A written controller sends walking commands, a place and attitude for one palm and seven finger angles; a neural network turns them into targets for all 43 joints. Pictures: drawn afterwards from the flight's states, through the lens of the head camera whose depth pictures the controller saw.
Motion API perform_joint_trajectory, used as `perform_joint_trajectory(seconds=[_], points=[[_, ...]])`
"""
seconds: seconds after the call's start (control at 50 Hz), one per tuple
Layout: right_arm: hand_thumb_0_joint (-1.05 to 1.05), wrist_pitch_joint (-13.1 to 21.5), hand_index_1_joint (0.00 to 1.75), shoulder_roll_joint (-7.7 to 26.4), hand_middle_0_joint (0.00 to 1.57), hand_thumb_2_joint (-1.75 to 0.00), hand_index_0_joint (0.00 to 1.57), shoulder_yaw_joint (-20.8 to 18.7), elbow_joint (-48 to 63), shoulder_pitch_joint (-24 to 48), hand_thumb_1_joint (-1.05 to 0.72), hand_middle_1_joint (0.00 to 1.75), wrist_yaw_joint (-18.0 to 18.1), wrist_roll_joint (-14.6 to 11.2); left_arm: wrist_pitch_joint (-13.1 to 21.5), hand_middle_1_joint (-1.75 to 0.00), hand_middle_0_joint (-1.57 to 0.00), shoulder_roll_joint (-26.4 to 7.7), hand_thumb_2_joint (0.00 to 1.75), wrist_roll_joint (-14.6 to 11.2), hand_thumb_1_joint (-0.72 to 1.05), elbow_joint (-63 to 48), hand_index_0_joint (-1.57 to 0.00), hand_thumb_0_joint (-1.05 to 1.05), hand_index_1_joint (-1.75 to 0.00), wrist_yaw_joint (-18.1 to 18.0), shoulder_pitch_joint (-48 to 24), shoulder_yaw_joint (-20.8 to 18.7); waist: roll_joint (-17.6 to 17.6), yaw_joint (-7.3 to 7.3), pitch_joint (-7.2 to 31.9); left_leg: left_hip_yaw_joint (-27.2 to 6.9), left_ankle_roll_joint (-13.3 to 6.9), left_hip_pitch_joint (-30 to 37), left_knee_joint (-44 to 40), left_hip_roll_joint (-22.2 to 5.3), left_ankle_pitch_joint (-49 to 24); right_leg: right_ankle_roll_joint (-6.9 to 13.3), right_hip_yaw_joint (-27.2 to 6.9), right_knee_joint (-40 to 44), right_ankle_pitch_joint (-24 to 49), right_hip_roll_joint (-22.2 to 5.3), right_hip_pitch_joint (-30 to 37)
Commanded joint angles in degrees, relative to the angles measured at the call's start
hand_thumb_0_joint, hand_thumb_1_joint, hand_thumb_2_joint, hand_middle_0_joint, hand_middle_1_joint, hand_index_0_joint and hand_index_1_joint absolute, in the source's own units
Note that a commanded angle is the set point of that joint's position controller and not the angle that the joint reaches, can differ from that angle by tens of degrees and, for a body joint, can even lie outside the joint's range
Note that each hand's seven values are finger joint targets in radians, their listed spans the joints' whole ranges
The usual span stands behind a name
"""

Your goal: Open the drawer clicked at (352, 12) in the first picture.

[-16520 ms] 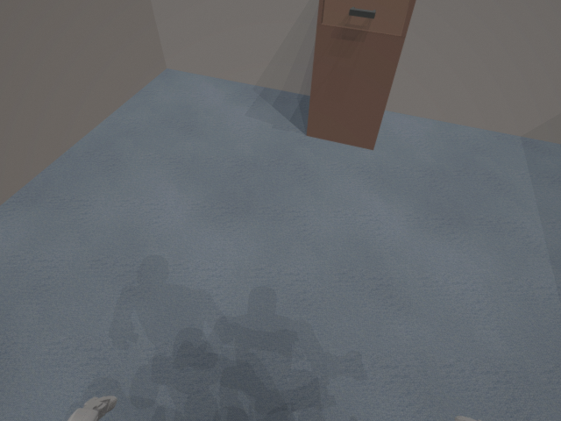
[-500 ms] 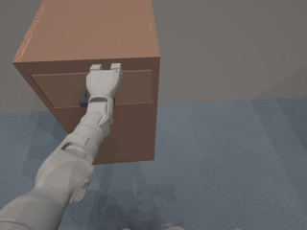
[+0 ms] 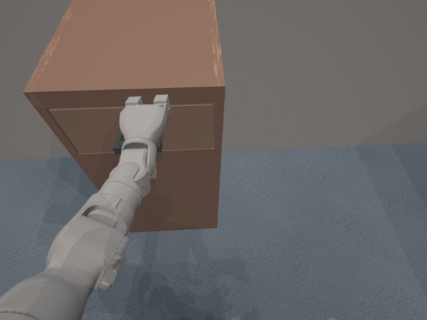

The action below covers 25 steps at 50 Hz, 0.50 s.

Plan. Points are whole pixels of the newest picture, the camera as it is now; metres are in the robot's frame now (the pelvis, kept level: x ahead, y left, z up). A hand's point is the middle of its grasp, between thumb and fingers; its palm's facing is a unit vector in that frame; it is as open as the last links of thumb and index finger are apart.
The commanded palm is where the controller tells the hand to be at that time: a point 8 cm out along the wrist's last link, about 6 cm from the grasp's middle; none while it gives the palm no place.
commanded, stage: lower the fingers behind the handle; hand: left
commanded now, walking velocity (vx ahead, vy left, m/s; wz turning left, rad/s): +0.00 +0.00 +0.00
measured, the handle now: (139, 140) +0.53 +0.14 -0.02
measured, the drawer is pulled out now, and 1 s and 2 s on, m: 0.00 0.00 0.00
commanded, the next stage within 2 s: lift the fingers back up to retry in 1.44 s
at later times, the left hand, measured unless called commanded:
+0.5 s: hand (151, 137) +0.48 +0.10 +0.04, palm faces +0.06 +0.00 -1.00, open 13.6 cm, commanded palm +0.47 +0.15 +0.03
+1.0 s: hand (151, 138) +0.48 +0.10 +0.03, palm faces +0.11 +0.00 -0.99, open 13.6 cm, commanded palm +0.48 +0.16 +0.00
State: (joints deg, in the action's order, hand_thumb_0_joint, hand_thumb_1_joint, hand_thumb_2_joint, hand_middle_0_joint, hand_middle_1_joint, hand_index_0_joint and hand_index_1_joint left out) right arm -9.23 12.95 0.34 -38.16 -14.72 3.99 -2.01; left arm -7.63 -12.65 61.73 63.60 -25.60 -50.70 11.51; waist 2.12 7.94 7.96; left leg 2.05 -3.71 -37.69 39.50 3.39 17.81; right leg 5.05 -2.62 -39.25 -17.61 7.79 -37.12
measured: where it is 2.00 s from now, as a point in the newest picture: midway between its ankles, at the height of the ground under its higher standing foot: outside the picture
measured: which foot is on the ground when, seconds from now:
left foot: down 0.00-1.00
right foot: down 0.00-1.00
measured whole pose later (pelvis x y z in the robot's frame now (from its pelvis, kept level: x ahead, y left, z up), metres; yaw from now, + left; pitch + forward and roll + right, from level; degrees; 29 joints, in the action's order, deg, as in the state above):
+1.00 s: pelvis -0.05 +0.02 -0.03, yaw +1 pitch +21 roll -1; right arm -8.8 13.0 3.3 -37.3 -15.1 5.3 -2.0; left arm -14.9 -13.6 61.6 69.4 -26.0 -63.0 15.2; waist 2.0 12.4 9.4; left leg 1.9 -5.2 -54.2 51.8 4.1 18.6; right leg 3.3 -0.3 -50.7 -18.8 6.8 -52.8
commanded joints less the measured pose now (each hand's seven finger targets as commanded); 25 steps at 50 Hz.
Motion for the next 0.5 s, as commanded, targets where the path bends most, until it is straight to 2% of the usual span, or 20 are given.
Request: perform_joint_trajectory(seconds=[0.0, 0.04, 0.08, 0.14, 0.16, 0.18, 0.2, 0.24, 0.28, 0.3, 0.34, 0.36, 0.4, 0.42, 0.44, 0.46, 0.48], points=[[0.00, 1.3, 0.30, 8.3, 0.20, -0.90, 0.20, -2.4, 4.6, -3.4, -0.90, 0.30, 0.7, 0.3, -6.6, -1.20, -0.30, -23.3, 0.30, -0.5, -0.50, -2.6, -0.30, 0.00, -1.20, -1.1, -25.6, -6.4, -6.5, -0.59, 16.9, -0.4, 0.7, -0.6, -1.6, 0.1, -3.5, -4.1, -5.6, 6.5, 9.7, -6.2, 15.3], [0.00, 1.3, 0.30, 8.3, 0.20, -0.90, 0.20, -2.4, 4.5, -3.5, -0.90, 0.30, 0.7, 0.4, -7.2, -1.20, -0.30, -23.8, 0.30, -0.3, -0.50, -2.3, -0.30, 0.00, -1.20, -1.2, -26.2, -6.4, -5.3, -0.49, 17.4, -0.4, 0.7, -0.8, -1.2, 0.1, -3.2, -4.0, -6.1, 6.4, 9.4, -6.3, 14.9], [0.00, 1.2, 0.30, 8.5, 0.20, -0.90, 0.20, -2.3, 4.2, -4.0, -0.90, 0.30, 0.7, 0.5, -7.9, -1.20, -0.30, -23.1, 0.30, -0.1, -0.50, 0.0, -0.30, 0.00, -1.20, -0.8, -25.8, -5.6, -6.5, 0.16, 17.6, -0.3, 0.7, -1.6, -0.7, 0.2, -3.0, -4.2, -5.9, 6.1, 9.6, -6.3, 14.7], [0.00, 1.0, 0.30, 8.4, 0.20, -0.90, 0.20, -2.3, 4.3, -4.0, -0.90, 0.30, 0.7, 0.5, -8.5, -1.20, -0.30, -23.7, 0.30, 0.2, -0.50, 0.4, -0.30, 0.00, -1.20, -0.7, -26.2, -5.6, -5.2, -0.09, 17.6, -0.4, 0.9, -2.7, -0.1, 0.3, -2.1, -4.1, -6.1, 5.8, 8.2, -6.4, 14.1], [0.00, 1.0, 0.30, 8.0, 0.20, -0.90, 0.20, -2.3, 4.3, -3.9, -0.90, 0.30, 0.6, 0.6, -8.6, -1.20, -0.30, -21.9, 0.30, -0.1, -0.50, 0.7, -0.30, 0.00, -1.20, -0.3, -26.6, -4.6, -4.9, 0.35, 18.1, -0.4, 0.8, -2.4, 0.2, 0.3, -2.8, -4.0, -5.9, 5.5, 9.6, -6.3, 14.2], [0.00, 0.9, 0.30, 8.5, 0.20, -0.90, 0.20, -2.2, 4.2, -4.4, -0.90, 0.30, 0.7, 0.5, -8.5, -1.20, -0.30, -23.7, 0.30, 0.2, -0.50, 1.4, -0.30, 0.00, -1.20, -0.2, -25.9, -5.8, -5.8, 0.13, 18.4, -0.4, 0.8, -3.0, 0.4, 0.3, -2.3, -4.1, -6.0, 5.2, 8.8, -6.3, 14.0], [0.00, 0.9, 0.30, 8.3, 0.20, -0.90, 0.20, -2.1, 4.5, -4.2, -0.90, 0.30, 0.8, 0.6, -8.8, -1.20, -0.30, -22.6, 0.30, 0.0, -0.50, 1.9, -0.30, 0.00, -1.20, -0.1, -25.8, -4.8, -5.4, 0.44, 17.7, -0.4, 0.8, -3.8, 0.5, 0.4, -1.2, -4.2, -6.1, 5.6, 7.3, -6.4, 13.4], [0.00, 1.0, 0.30, 8.5, 0.20, -0.90, 0.20, -1.9, 4.6, -4.0, -0.90, 0.30, 0.9, 0.3, -9.0, -1.20, -0.30, -22.8, 0.30, -0.6, -0.50, 3.1, -0.30, 0.00, -1.20, 0.4, -25.6, -4.4, -5.9, 0.90, 15.7, -0.4, 0.9, -5.2, 0.7, 0.3, 1.1, -4.2, -6.7, 6.4, 3.4, -6.5, 12.0], [0.00, 1.2, 0.30, 8.6, 0.20, -0.90, 0.20, -1.7, 4.8, -4.6, -0.90, 0.30, 1.0, 0.3, -8.9, -1.20, -0.30, -22.5, 0.30, -0.7, -0.50, 4.3, -0.30, 0.00, -1.20, 0.7, -25.5, -4.0, -6.6, 1.19, 15.5, -0.5, 0.8, -5.7, 1.0, 0.3, 1.7, -4.2, -6.4, 6.2, 1.8, -6.3, 11.2], [0.00, 1.3, 0.30, 8.6, 0.20, -0.90, 0.20, -1.6, 4.8, -4.5, -0.90, 0.30, 1.1, 0.3, -8.7, -1.20, -0.30, -22.2, 0.30, -0.8, -0.50, 4.5, -0.30, 0.00, -1.20, 0.9, -26.7, -3.5, -6.9, 1.98, 14.5, -0.6, 0.7, -6.4, 1.4, 0.2, 2.6, -4.3, -6.8, 6.6, -0.2, -6.4, 9.8], [0.00, 1.6, 0.30, 8.7, 0.20, -0.90, 0.20, -1.6, 4.9, -4.9, -0.90, 0.30, 1.2, 0.3, -8.4, -1.20, -0.30, -22.4, 0.30, -0.7, -0.50, 4.7, -0.30, 0.00, -1.20, 0.9, -26.4, -3.5, -5.9, 1.70, 14.8, -0.6, 0.8, -7.0, 1.8, 0.2, 3.5, -4.1, -6.7, 6.5, -3.2, -6.4, 8.8], [0.00, 1.7, 0.30, 8.5, 0.20, -0.90, 0.20, -1.7, 4.8, -4.9, -0.90, 0.30, 1.1, 0.3, -8.2, -1.20, -0.30, -21.9, 0.30, -0.6, -0.50, 4.6, -0.30, 0.00, -1.20, 1.0, -27.4, -3.3, -6.1, 2.04, 15.3, -0.7, 0.6, -6.9, 2.1, 0.2, 3.1, -3.9, -6.5, 6.0, -2.3, -6.2, 8.6], [0.00, 2.1, 0.30, 8.8, 0.20, -0.90, 0.20, -1.6, 4.9, -5.4, -0.90, 0.30, 1.1, 0.4, -8.2, -1.20, -0.30, -22.2, 0.30, -0.3, -0.50, 5.5, -0.30, 0.00, -1.20, 0.9, -26.8, -3.2, -6.0, 2.03, 15.2, -0.7, 0.6, -8.0, 2.8, 0.2, 4.2, -4.0, -6.4, 5.6, -5.2, -6.1, 6.9], [0.00, 2.3, 0.30, 8.7, 0.20, -0.90, 0.20, -1.7, 4.8, -5.4, -0.90, 0.30, 1.2, 0.5, -8.1, -1.20, -0.30, -21.3, 0.30, -0.3, -0.50, 5.4, -0.30, 0.00, -1.20, 0.9, -27.7, -2.6, -5.7, 2.75, 14.7, -0.8, 0.6, -8.3, 3.1, 0.0, 4.6, -4.1, -6.2, 5.6, -6.2, -6.2, 5.7], [0.00, 2.5, 0.30, 8.7, 0.20, -0.90, 0.20, -1.6, 4.9, -5.7, -0.90, 0.30, 1.1, 0.6, -8.0, -1.20, -0.30, -22.1, 0.30, -0.4, -0.50, 5.7, -0.30, 0.00, -1.20, 0.8, -27.0, -3.3, -5.9, 2.11, 14.9, -0.9, 0.6, -8.8, 3.2, 0.1, 4.8, -4.0, -6.2, 5.4, -7.0, -6.1, 5.8], [0.00, 2.6, 0.30, 8.6, 0.20, -0.90, 0.20, -1.7, 4.7, -5.6, -0.90, 0.30, 1.0, 0.7, -7.9, -1.20, -0.30, -20.9, 0.30, -0.4, -0.50, 5.6, -0.30, 0.00, -1.20, 0.8, -27.9, -2.6, -5.5, 2.73, 15.3, -1.1, 0.6, -8.5, 3.4, -0.1, 4.6, -3.9, -5.7, 4.9, -6.2, -5.9, 5.2], [0.00, 2.7, 0.30, 8.9, 0.20, -0.90, 0.20, -1.7, 4.7, -6.1, -0.90, 0.30, 0.9, 0.8, -7.9, -1.20, -0.30, -21.7, 0.30, -0.2, -0.50, 6.2, -0.30, 0.00, -1.20, 0.7, -27.5, -3.2, -5.1, 2.57, 15.4, -1.0, 0.5, -8.8, 3.8, -0.1, 4.8, -3.9, -5.5, 4.5, -6.9, -5.9, 4.3]])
